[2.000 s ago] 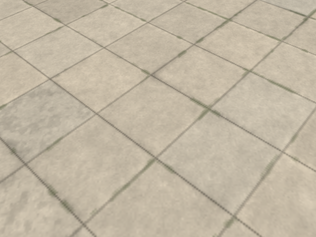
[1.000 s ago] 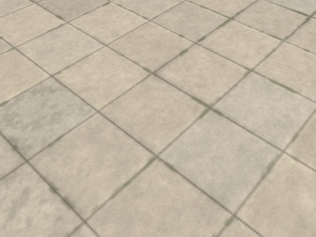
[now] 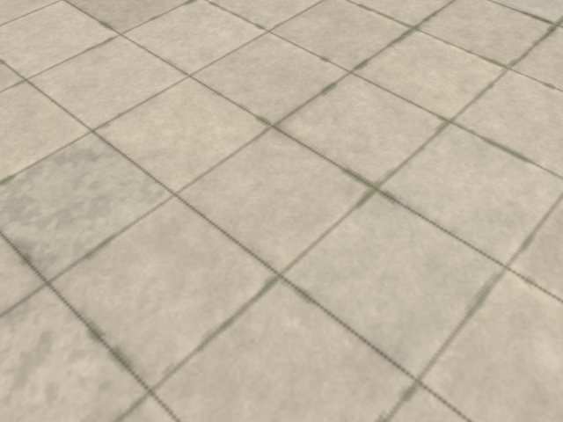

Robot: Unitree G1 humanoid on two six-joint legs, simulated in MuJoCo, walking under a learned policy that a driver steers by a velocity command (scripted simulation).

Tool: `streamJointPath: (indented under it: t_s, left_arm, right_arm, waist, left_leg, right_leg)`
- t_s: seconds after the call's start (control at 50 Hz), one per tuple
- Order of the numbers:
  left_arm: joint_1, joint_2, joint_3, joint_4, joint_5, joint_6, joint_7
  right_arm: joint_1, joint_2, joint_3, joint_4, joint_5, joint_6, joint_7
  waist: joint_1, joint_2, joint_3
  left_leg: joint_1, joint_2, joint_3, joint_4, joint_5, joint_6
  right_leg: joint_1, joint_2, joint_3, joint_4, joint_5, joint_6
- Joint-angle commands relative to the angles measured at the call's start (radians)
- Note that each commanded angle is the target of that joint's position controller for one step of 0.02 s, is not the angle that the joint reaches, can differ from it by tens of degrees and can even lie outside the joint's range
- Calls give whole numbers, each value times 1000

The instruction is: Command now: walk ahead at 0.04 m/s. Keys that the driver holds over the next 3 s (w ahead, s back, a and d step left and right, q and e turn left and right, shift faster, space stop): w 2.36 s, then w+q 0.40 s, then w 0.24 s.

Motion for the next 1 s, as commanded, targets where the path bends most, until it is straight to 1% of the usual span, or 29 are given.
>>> streamJointPath:
  t_s: [0.02, 0.08, 0.12, 0.16, 0.18, 0.2, 0.24, 0.26, 0.28, 0.3, 0.32, 0.34, 0.38, 0.42, 0.5, 0.54, 0.6, 0.66, 0.68, 0.7, 0.72, 0.74, 0.76, 0.78, 0.8, 0.84, 0.88, 0.94, 1.0]
  left_arm:
    - [102, 70, 10, 3, 0, -2, 3]
    - [88, 90, 20, -15, -12, -6, 9]
    - [61, 64, 15, -41, -15, -33, 1]
    - [36, 30, 10, -64, -18, -63, -16]
    - [28, 39, 12, -71, -20, -74, -24]
    - [46, 39, 15, -71, -25, -82, -30]
    - [181, 25, 19, -25, -29, -90, -31]
    - [270, 67, 35, 13, -18, -88, -28]
    - [406, 168, 64, 37, -18, -88, -25]
    - [462, 254, 78, 31, -8, -103, -42]
    - [370, 180, 56, 7, 3, -117, -43]
    - [297, 134, 42, -19, -2, -124, -48]
    - [223, 115, 30, -47, -8, -115, -58]
    - [264, 77, 16, -39, 2, -96, -53]
    - [266, 132, 18, -64, 11, -83, -28]
    - [286, 167, 26, -66, 4, -86, -22]
    - [292, 179, 38, -58, -13, -90, -20]
    - [253, 207, 53, -66, -6, -79, -21]
    - [232, 208, 54, -72, 1, -70, -22]
    - [203, 205, 50, -90, 7, -67, -26]
    - [272, 111, 25, -112, 17, -78, -39]
    - [322, 25, 0, -93, -5, -107, -51]
    - [225, 121, 27, -123, -36, -131, -55]
    - [116, 164, 37, -162, -54, -141, -52]
    - [66, 164, 42, -173, -46, -140, -42]
    - [103, 131, 55, -165, -25, -109, -30]
    - [110, 103, 56, -168, -24, -86, -24]
    - [-28, 133, 66, -226, -7, -80, -21]
    - [-158, 125, 62, -265, -3, -89, -33]
  right_arm:
    - [89, -75, -11, -2, -1, -3, -3]
    - [96, -120, -29, -10, 16, -4, -10]
    - [139, -141, -39, -13, 24, -26, -3]
    - [196, -190, -59, -5, 27, -45, 4]
    - [177, -193, -62, -16, 25, -50, 6]
    - [124, -190, -60, -38, 23, -53, 8]
    - [-25, -186, -58, -92, 41, -50, 14]
    - [-65, -160, -53, -112, 43, -53, 16]
    - [-79, -88, -35, -132, 35, -67, 22]
    - [-93, -73, -31, -169, 37, -91, 21]
    - [-97, -109, -38, -168, 45, -105, 26]
    - [-69, -109, -38, -156, 46, -114, 37]
    - [-77, -137, -52, -148, 25, -125, 45]
    - [-104, -118, -55, -154, 21, -120, 58]
    - [-308, -57, -27, -237, 20, -108, 69]
    - [-382, -64, -20, -269, 25, -107, 76]
    - [-434, -102, -21, -306, 32, -108, 87]
    - [-335, -169, -50, -300, 28, -116, 90]
    - [-183, -207, -73, -257, 31, -114, 85]
    - [-3, -251, -95, -206, 34, -107, 75]
    - [162, -343, -118, -176, 5, -99, 64]
    - [178, -313, -103, -161, 1, -94, 69]
    - [81, -243, -81, -166, 8, -98, 73]
    - [-23, -195, -67, -188, 11, -102, 73]
    - [-100, -167, -57, -198, 2, -112, 82]
    - [-143, -125, -44, -188, -13, -122, 90]
    - [-111, -133, -44, -163, -6, -125, 86]
    - [-50, -183, -51, -141, -8, -125, 63]
    - [9, -199, -53, -134, -3, -114, 45]
  waist:
    - [0, 2, 9]
    - [-6, 32, 94]
    - [-28, 83, 133]
    - [-40, 183, 105]
    - [-30, 178, 112]
    - [2, 167, 119]
    - [99, 148, 137]
    - [124, 51, 123]
    - [155, -210, 50]
    - [156, -341, 54]
    - [100, -182, 115]
    - [64, -111, 126]
    - [36, -63, 106]
    - [42, -93, 75]
    - [69, -75, 113]
    - [81, -97, 123]
    - [63, -108, 141]
    - [-25, -146, 24]
    - [-102, -159, -72]
    - [-185, -154, -173]
    - [-173, 47, -347]
    - [-135, 242, -493]
    - [-125, 183, -333]
    - [-93, 117, -184]
    - [-50, 13, -105]
    - [22, 40, -66]
    - [42, 60, -26]
    - [28, 47, 27]
    - [-9, 37, 33]
  left_leg:
    - [21, 9, -8, -95, 6, 22]
    - [-73, 25, -55, -114, -476, 76]
    - [-56, 116, -192, -172, -558, 133]
    - [-3, 267, -419, -283, -608, 217]
    - [-58, 311, -488, -318, -594, 244]
    - [-112, 310, -471, -323, -559, 237]
    - [-286, 202, -279, -242, -453, 157]
    - [-371, 112, -157, -73, -317, 106]
    - [-484, 1, 27, 298, -178, 42]
    - [-641, -40, 6, 523, -277, 47]
    - [-704, 29, -63, 681, -228, 67]
    - [-732, 61, -75, 726, -121, 84]
    - [-710, 106, -49, 660, 17, 88]
    - [-647, 110, -3, 591, 79, 70]
    - [-542, 71, 58, 293, 214, 34]
    - [-450, 40, 86, 176, 263, 30]
    - [-416, 35, 66, 78, 277, 62]
    - [-234, -24, 89, 53, 218, 113]
    - [-50, -57, 106, 57, 206, 139]
    - [224, -11, 53, 61, 220, 173]
    - [621, 258, -332, 51, 78, 294]
    - [724, 425, -782, -172, -83, 393]
    - [586, 370, -715, -227, -131, 333]
    - [398, 339, -533, -243, -55, 290]
    - [217, 303, -407, -278, 68, 266]
    - [33, 230, -254, -331, 139, 237]
    - [-43, 209, -189, -378, 156, 249]
    - [-35, 210, -150, -415, 187, 262]
    - [19, 186, -99, -410, 239, 230]
  right_leg:
    - [-44, 12, -21, -87, 22, -22]
    - [-157, 41, -42, -17, -370, -66]
    - [-250, 27, -37, 62, -340, -80]
    - [-288, 34, -82, 236, -188, -79]
    - [-257, 12, -59, 291, -167, -96]
    - [-208, 0, -54, 273, -184, -115]
    - [70, 16, -73, -13, -139, -145]
    - [208, -9, -1, -79, -86, -136]
    - [341, -207, 311, -238, -205, -191]
    - [349, -385, 674, -355, -290, -307]
    - [307, -394, 665, -343, -270, -312]
    - [301, -346, 537, -332, -200, -277]
    - [299, -268, 330, -341, 39, -211]
    - [286, -209, 187, -337, 262, -179]
    - [159, -166, 77, -379, 347, -184]
    - [119, -173, 61, -409, 332, -192]
    - [192, -215, 47, -399, 394, -187]
    - [304, -236, 11, -214, 863, -151]
    - [289, -212, -16, -41, 1016, -131]
    - [142, -177, -29, 183, 958, -101]
    - [-219, -50, -55, 578, 515, -53]
    - [-407, 87, 63, 870, -240, -35]
    - [-506, 18, 128, 959, -219, -66]
    - [-526, -35, 83, 943, -139, -83]
    - [-476, -83, 62, 880, -56, -86]
    - [-350, -136, 63, 782, 7, -89]
    - [-339, -148, 44, 718, 12, -81]
    - [-464, -168, 32, 566, 145, -44]
    - [-496, -150, 10, 343, 319, -34]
